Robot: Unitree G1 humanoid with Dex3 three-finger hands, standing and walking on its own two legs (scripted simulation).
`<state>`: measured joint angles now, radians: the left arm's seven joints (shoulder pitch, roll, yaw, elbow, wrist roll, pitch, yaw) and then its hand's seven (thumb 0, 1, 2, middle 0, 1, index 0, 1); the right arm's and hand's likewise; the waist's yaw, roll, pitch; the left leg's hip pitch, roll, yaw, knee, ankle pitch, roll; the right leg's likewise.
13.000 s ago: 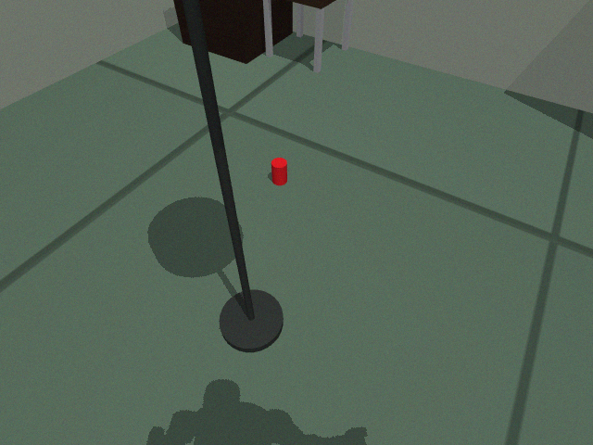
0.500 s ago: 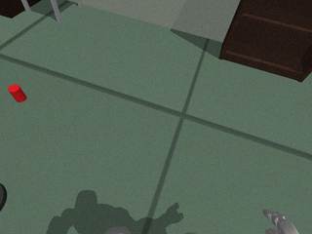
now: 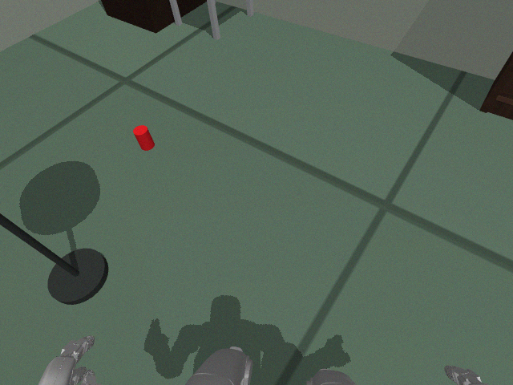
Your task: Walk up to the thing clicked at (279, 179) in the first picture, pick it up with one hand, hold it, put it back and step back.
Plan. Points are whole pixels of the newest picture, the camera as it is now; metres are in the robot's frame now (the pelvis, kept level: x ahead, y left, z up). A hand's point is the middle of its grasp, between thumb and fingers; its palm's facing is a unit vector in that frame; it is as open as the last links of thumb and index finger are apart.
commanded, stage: walk up
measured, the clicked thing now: (144, 138) +1.33 +0.65 -0.70
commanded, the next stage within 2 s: stand in 1.26 s
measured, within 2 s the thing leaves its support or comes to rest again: neither
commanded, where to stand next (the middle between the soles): +0.09 +0.02 m, yaw +18 degrees
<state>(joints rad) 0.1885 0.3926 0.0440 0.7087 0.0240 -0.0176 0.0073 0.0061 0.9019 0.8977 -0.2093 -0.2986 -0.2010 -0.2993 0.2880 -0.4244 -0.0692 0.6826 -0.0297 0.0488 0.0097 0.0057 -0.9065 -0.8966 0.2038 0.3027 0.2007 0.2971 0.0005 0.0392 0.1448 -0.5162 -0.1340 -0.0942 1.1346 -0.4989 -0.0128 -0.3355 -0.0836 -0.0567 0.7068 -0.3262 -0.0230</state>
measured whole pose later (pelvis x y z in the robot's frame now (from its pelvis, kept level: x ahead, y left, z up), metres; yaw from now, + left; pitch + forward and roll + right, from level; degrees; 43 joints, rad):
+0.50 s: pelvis +0.00 +0.02 +0.00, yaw +13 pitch -2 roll +0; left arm 0.27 0.42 0.06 0.85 0.01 0.05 -0.03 0.01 0.91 0.90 -0.21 -0.30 -0.20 -0.30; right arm 0.28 -0.39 -0.03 0.82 -0.02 -0.04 -0.02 0.00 -0.90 -0.90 0.21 0.30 0.20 0.30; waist 0.02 -0.09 0.10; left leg -0.35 -0.04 -0.08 0.70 -0.32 0.01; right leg -0.41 -0.10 -0.02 0.93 -0.49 -0.02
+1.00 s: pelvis +0.01 +0.01 +0.00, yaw +19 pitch -2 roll -1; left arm 0.17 0.40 0.02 0.96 0.01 0.00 -0.02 0.01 0.90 0.90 -0.21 -0.30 -0.20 -0.30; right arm 0.17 -0.36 -0.01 0.98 -0.01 -0.02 0.01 0.00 -0.91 -0.90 0.20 0.30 0.20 0.30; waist 0.02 -0.01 0.06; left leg -0.33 -0.03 -0.10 0.66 -0.29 -0.01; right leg -0.26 -0.11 -0.10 0.64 -0.34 0.03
